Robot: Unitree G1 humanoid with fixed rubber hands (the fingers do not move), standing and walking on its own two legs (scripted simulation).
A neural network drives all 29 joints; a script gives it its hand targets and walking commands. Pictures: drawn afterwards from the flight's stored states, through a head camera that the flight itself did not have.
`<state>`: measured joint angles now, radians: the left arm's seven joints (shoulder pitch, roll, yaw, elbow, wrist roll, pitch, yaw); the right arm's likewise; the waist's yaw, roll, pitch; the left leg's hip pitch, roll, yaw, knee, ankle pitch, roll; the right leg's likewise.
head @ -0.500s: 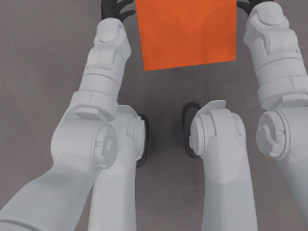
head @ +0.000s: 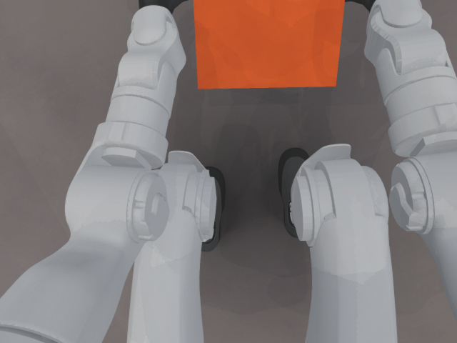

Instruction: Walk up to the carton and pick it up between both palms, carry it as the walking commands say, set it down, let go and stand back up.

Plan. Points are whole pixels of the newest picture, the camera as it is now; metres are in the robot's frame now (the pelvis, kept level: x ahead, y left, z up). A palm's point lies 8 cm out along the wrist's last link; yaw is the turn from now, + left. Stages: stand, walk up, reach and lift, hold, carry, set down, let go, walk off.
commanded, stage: set down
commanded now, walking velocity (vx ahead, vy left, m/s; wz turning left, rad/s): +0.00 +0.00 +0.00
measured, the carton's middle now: out of the picture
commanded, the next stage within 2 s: none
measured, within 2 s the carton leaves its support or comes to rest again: rests again in 1.78 s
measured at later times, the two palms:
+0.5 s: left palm out of the picture +0.55 +0.07 -0.16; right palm (384, 0) +0.52 -0.21 -0.20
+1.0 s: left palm (158, 5) +0.55 +0.09 -0.18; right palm out of the picture +0.52 -0.20 -0.21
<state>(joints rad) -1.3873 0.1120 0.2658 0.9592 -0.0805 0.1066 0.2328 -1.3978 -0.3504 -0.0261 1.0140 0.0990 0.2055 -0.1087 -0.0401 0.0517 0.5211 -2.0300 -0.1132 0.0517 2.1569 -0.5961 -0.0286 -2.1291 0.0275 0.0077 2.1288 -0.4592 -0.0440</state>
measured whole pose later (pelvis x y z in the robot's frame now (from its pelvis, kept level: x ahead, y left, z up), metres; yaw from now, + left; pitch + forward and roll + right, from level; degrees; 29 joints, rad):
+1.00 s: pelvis +0.01 +0.00 -0.02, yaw +1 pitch +31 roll +4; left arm -1.44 0.12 0.27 1.05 -0.08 0.12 0.16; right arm -1.40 -0.40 -0.05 1.08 0.10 0.16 -0.01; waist -0.03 0.06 0.46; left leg -2.15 -0.14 0.05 2.20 -0.60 -0.03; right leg -2.23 0.01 0.01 2.17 -0.48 -0.05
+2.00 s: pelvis +0.02 +0.01 -0.02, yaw +1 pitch +32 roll +3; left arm -1.40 0.18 0.27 1.08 -0.08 0.07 0.14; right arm -1.40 -0.42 -0.07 1.14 0.10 0.01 -0.03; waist -0.03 0.06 0.46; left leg -2.16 -0.15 0.05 2.20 -0.61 -0.03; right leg -2.24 0.00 0.01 2.17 -0.49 -0.04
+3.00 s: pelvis +0.01 +0.00 +0.10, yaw -2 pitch +23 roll +4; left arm -1.14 0.24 0.16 0.51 -0.19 0.36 0.22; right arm -1.30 -0.47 -0.08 0.72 0.20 0.35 -0.05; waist -0.04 0.01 0.52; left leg -1.68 -0.11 0.02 1.86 -0.59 -0.03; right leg -1.76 0.05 0.02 1.84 -0.48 -0.04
